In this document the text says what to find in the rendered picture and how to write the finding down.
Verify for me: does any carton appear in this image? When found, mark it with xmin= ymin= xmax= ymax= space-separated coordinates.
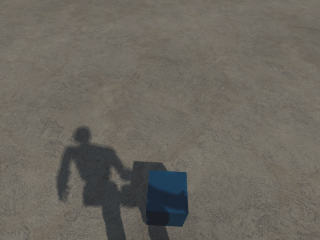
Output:
xmin=146 ymin=170 xmax=189 ymax=227

